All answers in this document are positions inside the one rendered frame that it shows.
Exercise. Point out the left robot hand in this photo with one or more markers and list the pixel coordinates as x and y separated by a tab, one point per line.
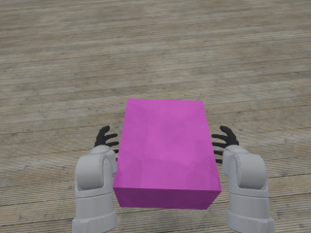
101	139

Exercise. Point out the right robot forearm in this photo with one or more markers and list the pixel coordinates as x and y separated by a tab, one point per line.
248	188

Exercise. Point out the carton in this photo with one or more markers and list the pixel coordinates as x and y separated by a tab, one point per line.
166	158

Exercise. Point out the left robot forearm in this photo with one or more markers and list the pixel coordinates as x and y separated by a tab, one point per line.
93	191

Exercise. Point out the right robot hand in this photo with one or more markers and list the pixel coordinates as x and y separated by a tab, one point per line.
230	140

